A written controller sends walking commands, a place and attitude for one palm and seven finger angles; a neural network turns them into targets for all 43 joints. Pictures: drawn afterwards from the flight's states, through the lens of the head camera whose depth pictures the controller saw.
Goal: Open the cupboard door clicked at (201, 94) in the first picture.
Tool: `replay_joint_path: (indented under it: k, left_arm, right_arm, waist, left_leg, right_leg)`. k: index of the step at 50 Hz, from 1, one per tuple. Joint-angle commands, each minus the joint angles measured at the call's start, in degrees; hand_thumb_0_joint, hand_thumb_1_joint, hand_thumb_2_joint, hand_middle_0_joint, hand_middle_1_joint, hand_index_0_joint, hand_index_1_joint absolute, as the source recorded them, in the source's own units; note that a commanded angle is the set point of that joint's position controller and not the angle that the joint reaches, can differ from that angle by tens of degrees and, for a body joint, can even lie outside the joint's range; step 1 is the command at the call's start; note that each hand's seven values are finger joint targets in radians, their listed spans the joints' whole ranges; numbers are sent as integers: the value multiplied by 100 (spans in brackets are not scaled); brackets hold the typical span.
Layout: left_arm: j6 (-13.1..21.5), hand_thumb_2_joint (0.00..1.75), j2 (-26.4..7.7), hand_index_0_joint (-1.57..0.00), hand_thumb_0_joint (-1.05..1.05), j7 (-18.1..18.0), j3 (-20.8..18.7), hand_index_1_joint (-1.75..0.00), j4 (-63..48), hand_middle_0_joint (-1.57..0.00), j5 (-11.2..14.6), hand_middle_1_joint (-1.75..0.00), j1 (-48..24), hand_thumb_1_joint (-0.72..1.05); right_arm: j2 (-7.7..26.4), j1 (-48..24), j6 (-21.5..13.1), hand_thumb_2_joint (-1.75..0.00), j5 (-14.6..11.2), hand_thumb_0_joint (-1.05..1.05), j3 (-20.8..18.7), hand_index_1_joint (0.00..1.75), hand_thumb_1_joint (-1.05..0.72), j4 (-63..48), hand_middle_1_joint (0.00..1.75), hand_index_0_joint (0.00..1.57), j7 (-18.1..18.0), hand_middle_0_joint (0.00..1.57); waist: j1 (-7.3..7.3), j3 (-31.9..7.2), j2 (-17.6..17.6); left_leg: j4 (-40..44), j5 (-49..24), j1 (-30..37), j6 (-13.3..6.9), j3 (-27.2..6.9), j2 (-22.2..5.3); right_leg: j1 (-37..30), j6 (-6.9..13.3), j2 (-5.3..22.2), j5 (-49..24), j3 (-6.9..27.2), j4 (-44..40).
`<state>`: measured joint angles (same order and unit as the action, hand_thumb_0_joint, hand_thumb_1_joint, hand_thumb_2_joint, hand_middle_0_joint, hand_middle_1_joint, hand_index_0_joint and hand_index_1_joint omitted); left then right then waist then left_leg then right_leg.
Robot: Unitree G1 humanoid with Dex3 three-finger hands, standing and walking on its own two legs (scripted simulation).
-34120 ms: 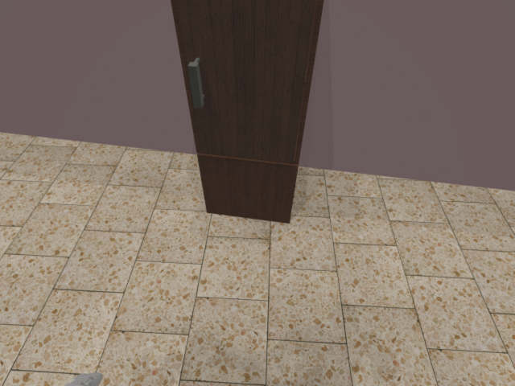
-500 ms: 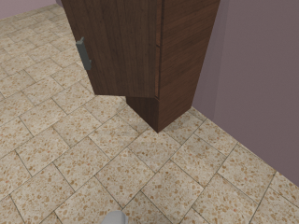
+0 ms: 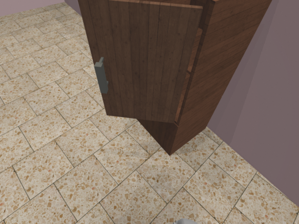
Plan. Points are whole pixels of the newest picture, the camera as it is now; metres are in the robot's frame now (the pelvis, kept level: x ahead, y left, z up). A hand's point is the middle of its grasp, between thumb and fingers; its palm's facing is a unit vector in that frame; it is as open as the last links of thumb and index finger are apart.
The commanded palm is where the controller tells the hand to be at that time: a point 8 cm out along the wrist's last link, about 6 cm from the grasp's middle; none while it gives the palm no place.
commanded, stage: come to a stop and stand still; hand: left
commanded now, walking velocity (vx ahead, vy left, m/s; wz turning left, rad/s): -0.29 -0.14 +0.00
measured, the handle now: (103, 75) +0.63 +0.26 -0.03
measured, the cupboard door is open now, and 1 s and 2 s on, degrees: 45 45 45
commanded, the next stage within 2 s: look again from close up in 1.50 s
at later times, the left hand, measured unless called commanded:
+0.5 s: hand out of the picture +0.13 +0.19 -0.18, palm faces +0.01 -0.98 -0.18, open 7.4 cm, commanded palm none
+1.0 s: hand out of the picture +0.00 +0.18 -0.17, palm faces +0.03 -0.97 -0.23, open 7.4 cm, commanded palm none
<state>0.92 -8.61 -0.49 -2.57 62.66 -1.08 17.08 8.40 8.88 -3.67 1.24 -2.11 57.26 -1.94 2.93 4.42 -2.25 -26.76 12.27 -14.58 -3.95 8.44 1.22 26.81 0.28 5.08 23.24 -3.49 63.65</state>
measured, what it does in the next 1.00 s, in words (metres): steps on the spot: right foot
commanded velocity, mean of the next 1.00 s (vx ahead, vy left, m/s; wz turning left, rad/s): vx -0.08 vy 0.00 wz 0.00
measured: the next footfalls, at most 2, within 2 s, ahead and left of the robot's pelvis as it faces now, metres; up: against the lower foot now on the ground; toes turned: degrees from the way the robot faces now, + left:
right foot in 0.18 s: +0.10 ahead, -0.13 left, +0.00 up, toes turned -4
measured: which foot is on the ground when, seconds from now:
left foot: down 0.00-1.00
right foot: up 0.00-0.16, down 0.18-1.00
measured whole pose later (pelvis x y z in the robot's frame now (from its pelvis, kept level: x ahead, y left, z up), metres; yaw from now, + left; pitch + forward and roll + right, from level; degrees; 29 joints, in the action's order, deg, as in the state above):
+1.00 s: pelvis +0.01 +0.00 +0.00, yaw -1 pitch -2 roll +1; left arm -0.5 -8.9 -1.4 0.2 58.7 -1.1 20.9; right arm 10.9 17.6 0.4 1.4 -1.0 56.4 -0.7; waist 0.3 -0.3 1.6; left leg -27.6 13.9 -12.1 -2.3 6.3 0.5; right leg 16.3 -0.5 2.8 10.5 -2.1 28.6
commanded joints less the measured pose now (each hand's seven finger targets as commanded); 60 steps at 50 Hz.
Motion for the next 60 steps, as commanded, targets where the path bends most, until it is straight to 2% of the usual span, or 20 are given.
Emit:
replay_joint_path:
  k: [1, 4, 7, 10, 12, 14, 16, 19, 21, 22, 23, 24, 25, 26, 29, 30, 33, 36, 40, 60]
  left_arm:
    - [-9, 90, 28, -20, 0, -14, 25, -30, -274, -20, -15, -30, 248, 90]
    - [-63, 90, -114, -20, 0, -75, 52, -30, -243, -20, -2, -30, 229, 90]
    - [-132, 90, -560, -20, 0, -102, -9, -30, -311, -20, 0, -30, 158, 90]
    - [-116, 90, -1045, -20, 0, -128, -38, -30, -474, -20, -11, -30, -148, 90]
    - [-108, 90, -1125, -20, 0, -173, -44, -30, -507, -20, 33, -30, -206, 90]
    - [-124, 90, -1141, -20, 0, -222, -65, -30, -551, -20, 21, -30, -354, 90]
    - [-133, 90, -1172, -20, 0, -243, -117, -30, -617, -20, -7, -30, -518, 90]
    - [-176, 90, -1044, -20, 0, -228, -138, -30, -663, -20, 51, -30, -746, 90]
    - [-296, 90, -637, -20, 0, -173, -65, -30, -792, -20, 87, -30, -720, 90]
    - [-363, 90, -641, -20, 0, -171, -68, -30, -794, -20, 47, -30, -905, 90]
    - [-256, 90, -699, -20, 0, -350, 102, -30, -574, -20, 95, -30, -84, 90]
    - [-105, 90, -857, -20, 0, -293, 53, -30, -561, -20, 40, -30, 60, 90]
    - [-10, 90, -837, -20, 0, -261, 16, -30, -735, -20, -9, -30, -164, 90]
    - [4, 90, -915, -20, 0, -249, -16, -30, -795, -20, 17, -30, -297, 90]
    - [-166, 90, -665, -20, 0, -199, 51, -30, -1033, -20, -15, -30, -469, 90]
    - [-211, 90, -614, -20, 0, -185, 54, -30, -1030, -20, -8, -30, -387, 90]
    - [-226, 90, -549, -20, 0, -141, 83, -30, -943, -20, -35, -30, -7, 90]
    - [-152, 90, -681, -20, 0, -120, 98, -30, -954, -20, -40, -30, 10, 90]
    - [-118, 90, -694, -20, 0, -119, 101, -30, -962, -20, -46, -30, 120, 90]
    - [55, 90, -516, -20, 0, -150, 152, -30, -303, -20, 36, -30, 427, 90]
  right_arm:
    - [616, 727, 5, -90, 43, 0, -22, 30, -90, 46, 30, 20, -7, 20]
    - [672, 605, 95, -90, 9, 0, 28, 30, -90, 147, 30, 20, -61, 20]
    - [738, 518, 231, -90, -48, 0, -11, 30, -90, 227, 30, 20, -84, 20]
    - [620, 966, 385, -90, -99, 0, -68, 30, -90, 303, 30, 20, -25, 20]
    - [579, 1150, 495, -90, -115, 0, -93, 30, -90, 369, 30, 20, -12, 20]
    - [474, 1069, 559, -90, -115, 0, -92, 30, -90, 329, 30, 20, -9, 20]
    - [435, 1022, 588, -90, -126, 0, -90, 30, -90, 311, 30, 20, -8, 20]
    - [395, 1359, 525, -90, -90, 0, -71, 30, -90, 458, 30, 20, 1, 20]
    - [853, 907, 479, -90, 3, 0, -121, 30, -90, 231, 30, 20, 0, 20]
    - [836, 779, 454, -90, 24, 0, -119, 30, -90, 182, 30, 20, -40, 20]
    - [1159, 270, 299, -90, -114, 0, -209, 30, -90, -238, 30, 20, -8, 20]
    - [1094, 95, 309, -90, -74, 0, -131, 30, -90, -468, 30, 20, 15, 20]
    - [756, 819, 286, -90, -36, 0, -119, 30, -90, -537, 30, 20, -11, 20]
    - [759, 1168, 270, -90, -67, 0, -124, 30, -90, -532, 30, 20, -36, 20]
    - [860, 1036, 288, -90, -15, 0, -147, 30, -90, -656, 30, 20, -31, 20]
    - [911, 941, 302, -90, -10, 0, -139, 30, -90, -709, 30, 20, -39, 20]
    - [896, 633, 324, -90, -7, 0, -125, 30, -90, -865, 30, 20, 11, 20]
    - [864, 703, 349, -90, -9, 0, -110, 30, -90, -836, 30, 20, 77, 20]
    - [888, 842, 330, -90, 6, 0, -77, 30, -90, -701, 30, 20, 108, 20]
    - [463, 1502, 239, -90, -35, 0, 151, 30, -90, 324, 30, 20, 76, 20]
  waist:
    - [-146, -434, 329]
    - [-94, -458, 623]
    - [-16, -349, 636]
    - [-269, -315, -181]
    - [-316, -899, -1026]
    - [-262, -867, -1023]
    - [-262, -829, -754]
    - [-427, -904, -267]
    - [-208, -410, 1465]
    - [-288, -67, 1518]
    - [-79, -734, 1805]
    - [14, -796, 1327]
    - [-323, -1309, 643]
    - [-427, -1514, 324]
    - [-402, -559, 1210]
    - [-356, -320, 1150]
    - [-212, 5, 397]
    - [-341, 103, 27]
    - [-372, 145, 268]
    - [-350, 68, 106]
  left_leg:
    - [1164, -2769, 32, -654, -921, -1662]
    - [769, -3236, -26, -448, -814, -1575]
    - [316, -2329, -108, -68, -857, -1334]
    - [-200, -701, -259, 417, -595, -572]
    - [-899, 300, 75, 509, -385, -281]
    - [-1489, 1636, -245, 539, -461, -206]
    - [-1456, 1800, -406, 573, -575, -216]
    - [254, -88, 403, 530, -650, -452]
    - [1023, -1426, -247, -162, -1826, -1686]
    - [1260, -1391, -530, -392, -1986, -1794]
    - [-242, -3802, 396, -230, -1292, -1726]
    - [-753, -4141, 873, -95, -966, -1315]
    - [-1128, -4017, 618, 220, -913, -1021]
    - [-897, -3178, 561, 347, -814, -856]
    - [119, -3120, 448, 98, -1230, -1250]
    - [260, -2708, 247, -47, -1293, -1333]
    - [581, 169, -531, -48, -1292, -1137]
    - [664, 1523, -513, 80, -1162, -727]
    - [999, 1801, -497, 77, -1245, -785]
    - [743, 674, -200, 231, -899, -599]
  right_leg:
    - [-570, -68, 111, -486, 147, -1360]
    - [-1287, -83, -98, -858, 63, -2358]
    - [-1746, -30, -25, -1856, 230, -3406]
    - [-1714, 547, 851, -4453, 950, -3351]
    - [-1800, 902, 1217, -5101, 1182, -3664]
    - [-1957, 1163, 1413, -5497, 1225, -3866]
    - [-2100, 1216, 1411, -5628, 1244, -3815]
    - [-1711, 673, 894, -3953, 818, -3317]
    - [-1239, -16, -138, -801, 33, -2734]
    - [-1136, -40, -292, 132, 162, -2120]
    - [-756, 176, 12, -268, 597, -2219]
    - [-797, 110, -77, -1128, 106, -3181]
    - [-1444, 259, 114, -3126, 421, -2960]
    - [-1674, 382, 371, -3881, 503, -2754]
    - [-849, 118, -250, -830, 51, -2574]
    - [-798, 92, -293, -388, 76, -2554]
    - [-1135, 125, -217, -858, 298, -3112]
    - [-922, 204, -58, -584, 683, -3652]
    - [-834, 154, -109, -372, 600, -3805]
    - [-1075, 212, 182, -271, 802, -4476]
